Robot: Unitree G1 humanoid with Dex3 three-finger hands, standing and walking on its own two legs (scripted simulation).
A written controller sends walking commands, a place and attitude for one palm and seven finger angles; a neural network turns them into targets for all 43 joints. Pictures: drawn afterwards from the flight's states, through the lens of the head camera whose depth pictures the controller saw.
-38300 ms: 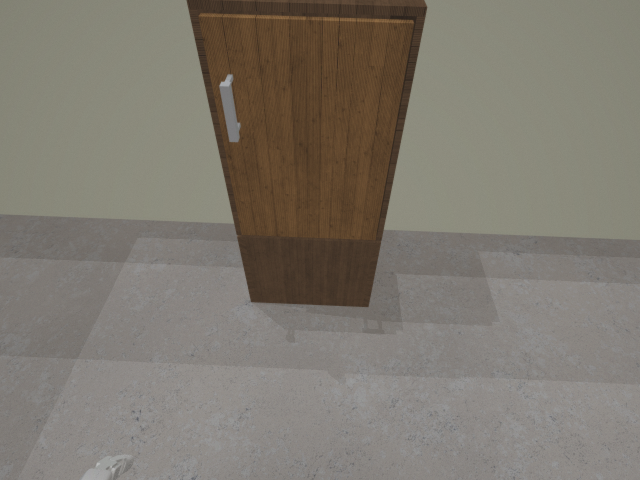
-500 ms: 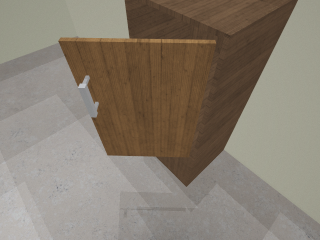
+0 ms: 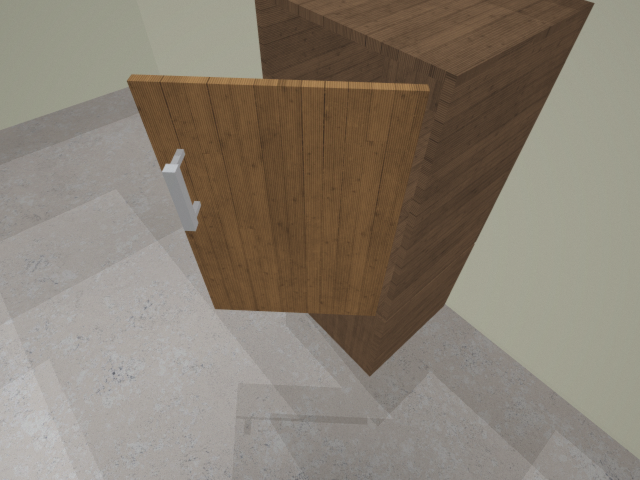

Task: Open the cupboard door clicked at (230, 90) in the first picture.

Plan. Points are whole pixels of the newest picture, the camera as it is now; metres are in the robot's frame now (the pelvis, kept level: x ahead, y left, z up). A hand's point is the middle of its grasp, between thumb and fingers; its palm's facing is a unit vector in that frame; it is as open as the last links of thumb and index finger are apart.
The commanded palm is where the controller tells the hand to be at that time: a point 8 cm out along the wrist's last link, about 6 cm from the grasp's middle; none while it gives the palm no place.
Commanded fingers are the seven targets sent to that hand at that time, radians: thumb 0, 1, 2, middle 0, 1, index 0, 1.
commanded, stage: look again from close up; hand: left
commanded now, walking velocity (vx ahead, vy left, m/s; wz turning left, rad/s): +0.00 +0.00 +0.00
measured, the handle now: (185, 191) +0.51 +0.26 +0.05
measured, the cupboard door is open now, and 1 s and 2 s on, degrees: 46 46 46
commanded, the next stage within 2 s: raise the hand with hooked fingers in 0.34 s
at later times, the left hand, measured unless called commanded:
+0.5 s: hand out of the picture +0.05 +0.20 -0.15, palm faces +0.14 -0.97 -0.20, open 7.4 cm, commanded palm +0.09 +0.25 -0.07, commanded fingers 0.00 0.81 0.86 -0.21 -0.36 -0.21 -0.36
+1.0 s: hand out of the picture +0.12 +0.24 -0.03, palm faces +0.16 -0.99 -0.05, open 9.4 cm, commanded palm +0.12 +0.28 -0.02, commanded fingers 0.00 0.22 0.61 -0.25 -0.74 -0.25 -0.74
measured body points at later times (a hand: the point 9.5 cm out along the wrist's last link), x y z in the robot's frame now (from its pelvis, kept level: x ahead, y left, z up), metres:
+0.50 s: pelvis -0.01 +0.01 +0.00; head +0.01 +0.01 +0.45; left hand +0.04 +0.25 -0.14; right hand +0.02 -0.22 -0.15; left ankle -0.04 +0.14 -0.74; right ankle -0.03 -0.08 -0.74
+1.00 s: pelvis -0.07 +0.02 -0.08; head -0.02 +0.04 +0.37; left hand +0.10 +0.29 -0.02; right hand +0.16 -0.21 -0.12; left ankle -0.04 +0.14 -0.74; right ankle -0.03 -0.08 -0.74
